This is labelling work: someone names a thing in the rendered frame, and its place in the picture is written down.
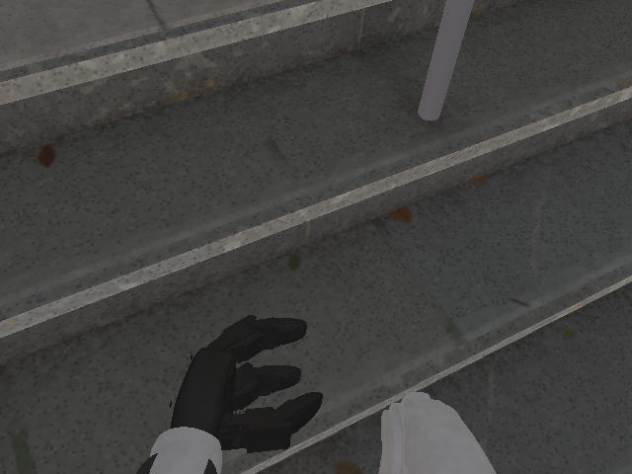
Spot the robot left forearm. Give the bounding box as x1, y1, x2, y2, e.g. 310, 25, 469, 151
136, 427, 222, 474

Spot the right robot thigh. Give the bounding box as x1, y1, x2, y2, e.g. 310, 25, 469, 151
381, 399, 497, 474

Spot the robot left hand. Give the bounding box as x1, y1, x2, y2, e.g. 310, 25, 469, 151
169, 315, 323, 453

